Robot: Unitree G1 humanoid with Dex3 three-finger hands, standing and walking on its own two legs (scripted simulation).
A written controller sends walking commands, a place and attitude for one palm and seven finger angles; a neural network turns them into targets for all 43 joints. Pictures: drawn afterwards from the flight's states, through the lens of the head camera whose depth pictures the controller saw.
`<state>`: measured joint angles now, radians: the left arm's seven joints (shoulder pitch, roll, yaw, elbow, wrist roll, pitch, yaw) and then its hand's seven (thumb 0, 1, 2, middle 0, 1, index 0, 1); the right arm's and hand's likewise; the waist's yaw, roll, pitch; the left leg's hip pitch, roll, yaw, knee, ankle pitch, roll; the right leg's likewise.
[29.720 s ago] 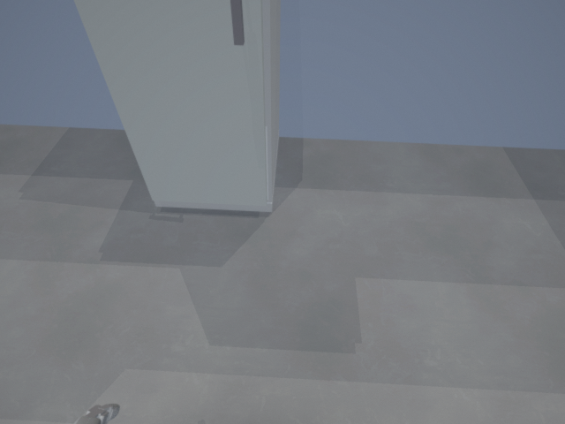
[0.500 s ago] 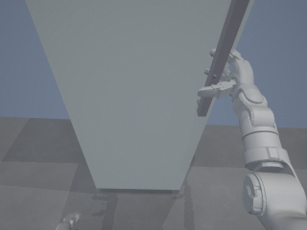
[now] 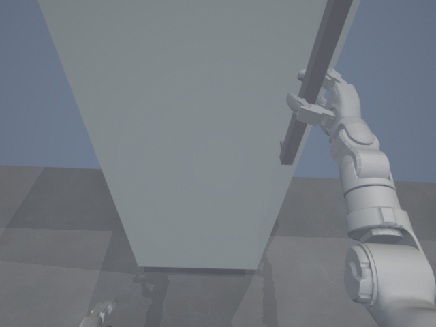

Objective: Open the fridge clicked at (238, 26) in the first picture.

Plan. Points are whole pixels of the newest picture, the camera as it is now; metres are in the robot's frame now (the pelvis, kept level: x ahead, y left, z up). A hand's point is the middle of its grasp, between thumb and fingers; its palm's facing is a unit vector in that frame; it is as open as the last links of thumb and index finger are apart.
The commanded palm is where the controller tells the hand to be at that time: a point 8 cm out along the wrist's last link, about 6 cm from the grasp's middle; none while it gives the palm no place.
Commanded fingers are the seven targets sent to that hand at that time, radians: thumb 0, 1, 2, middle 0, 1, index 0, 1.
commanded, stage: grip the handle and tug to test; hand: right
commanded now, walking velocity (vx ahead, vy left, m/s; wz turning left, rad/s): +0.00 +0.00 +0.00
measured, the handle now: (304, 89) +0.50 -0.11 +0.23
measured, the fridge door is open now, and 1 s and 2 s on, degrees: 0 0 14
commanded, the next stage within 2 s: pull the door a little, standing still in 0.84 s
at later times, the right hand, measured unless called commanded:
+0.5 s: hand (300, 106) +0.44 -0.10 +0.22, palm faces -0.07 +1.00 +0.02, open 5.9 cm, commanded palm +0.41 -0.16 +0.22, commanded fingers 0.00 -0.90 -0.90 0.45 1.40 0.45 1.40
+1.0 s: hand (299, 108) +0.44 -0.09 +0.22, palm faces -0.06 +1.00 +0.02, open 5.9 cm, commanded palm +0.41 -0.14 +0.22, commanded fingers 0.00 -0.90 -0.90 0.45 1.40 0.45 1.40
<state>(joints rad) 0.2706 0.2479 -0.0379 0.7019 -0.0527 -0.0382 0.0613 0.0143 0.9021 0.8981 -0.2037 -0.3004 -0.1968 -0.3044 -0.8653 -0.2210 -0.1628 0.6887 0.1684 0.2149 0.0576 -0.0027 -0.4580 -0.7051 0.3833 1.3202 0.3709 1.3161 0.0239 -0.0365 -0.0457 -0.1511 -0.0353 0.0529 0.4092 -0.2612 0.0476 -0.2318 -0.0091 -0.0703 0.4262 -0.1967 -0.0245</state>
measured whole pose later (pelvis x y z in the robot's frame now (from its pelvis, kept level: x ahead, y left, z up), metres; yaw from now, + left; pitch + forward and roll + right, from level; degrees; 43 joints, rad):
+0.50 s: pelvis +0.00 +0.00 +0.00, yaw +0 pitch +0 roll +0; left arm 0.28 0.25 -0.04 0.70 -0.05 -0.04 0.07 0.01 0.90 0.90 -0.20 -0.30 -0.20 -0.30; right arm -0.90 -0.23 -0.18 0.77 0.16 0.18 0.07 -0.01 -0.63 -0.82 0.39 1.39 0.42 1.37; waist 0.04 -0.03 -0.05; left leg -0.16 -0.04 0.05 0.41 -0.26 0.05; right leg -0.24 -0.01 -0.07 0.43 -0.19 -0.02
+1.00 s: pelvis +0.03 +0.01 +0.00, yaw +2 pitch +0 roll -1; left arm 0.22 0.25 -0.03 0.63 -0.06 0.04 0.05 0.02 0.90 0.90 -0.20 -0.30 -0.20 -0.30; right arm -0.64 -0.21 -0.20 0.32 0.18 0.36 0.05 -0.01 -0.70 -0.75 0.32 1.40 0.33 1.38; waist 0.03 -0.04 -0.06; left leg -0.10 -0.05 0.01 0.38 -0.28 0.05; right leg -0.16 -0.02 -0.11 0.39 -0.22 -0.01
